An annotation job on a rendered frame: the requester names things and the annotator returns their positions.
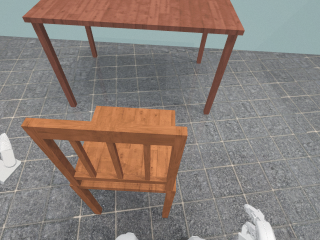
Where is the table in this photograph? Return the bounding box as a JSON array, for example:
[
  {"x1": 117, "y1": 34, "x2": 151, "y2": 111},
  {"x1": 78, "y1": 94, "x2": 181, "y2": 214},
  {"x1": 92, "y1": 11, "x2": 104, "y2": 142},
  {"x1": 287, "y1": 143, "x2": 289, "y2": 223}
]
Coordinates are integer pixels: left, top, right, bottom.
[{"x1": 22, "y1": 0, "x2": 245, "y2": 115}]

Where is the robot left hand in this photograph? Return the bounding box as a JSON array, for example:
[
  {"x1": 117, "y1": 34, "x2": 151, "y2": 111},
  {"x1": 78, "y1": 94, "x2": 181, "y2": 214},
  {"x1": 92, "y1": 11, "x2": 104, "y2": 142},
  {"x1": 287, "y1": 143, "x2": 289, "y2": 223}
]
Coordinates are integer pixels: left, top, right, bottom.
[{"x1": 0, "y1": 96, "x2": 21, "y2": 185}]

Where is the robot right hand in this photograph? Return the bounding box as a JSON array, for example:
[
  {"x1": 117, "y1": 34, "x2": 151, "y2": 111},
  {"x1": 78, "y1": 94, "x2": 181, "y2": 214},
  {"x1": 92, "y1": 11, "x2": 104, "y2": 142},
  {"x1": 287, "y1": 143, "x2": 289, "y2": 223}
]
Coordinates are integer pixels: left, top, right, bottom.
[{"x1": 238, "y1": 204, "x2": 276, "y2": 240}]

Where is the chair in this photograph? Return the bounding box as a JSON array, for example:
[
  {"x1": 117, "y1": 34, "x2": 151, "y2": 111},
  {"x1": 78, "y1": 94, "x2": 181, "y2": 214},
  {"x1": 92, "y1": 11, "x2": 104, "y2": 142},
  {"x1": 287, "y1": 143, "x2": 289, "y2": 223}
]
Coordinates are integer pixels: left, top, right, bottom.
[{"x1": 21, "y1": 106, "x2": 188, "y2": 218}]

